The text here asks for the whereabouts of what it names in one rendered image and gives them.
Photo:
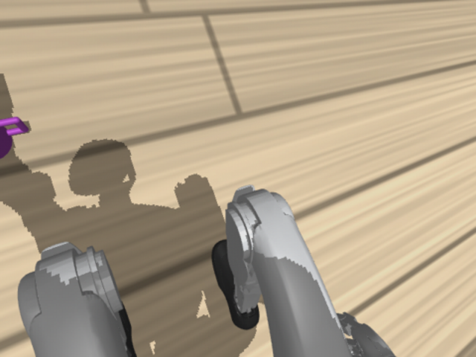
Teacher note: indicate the right robot hand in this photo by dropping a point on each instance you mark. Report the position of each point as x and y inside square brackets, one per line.
[366, 342]

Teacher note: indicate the left robot foot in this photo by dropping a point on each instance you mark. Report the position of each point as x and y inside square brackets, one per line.
[128, 330]

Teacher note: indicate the mug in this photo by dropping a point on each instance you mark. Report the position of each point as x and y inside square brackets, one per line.
[5, 134]

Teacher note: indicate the right robot foot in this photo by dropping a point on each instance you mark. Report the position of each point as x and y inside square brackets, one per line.
[225, 280]

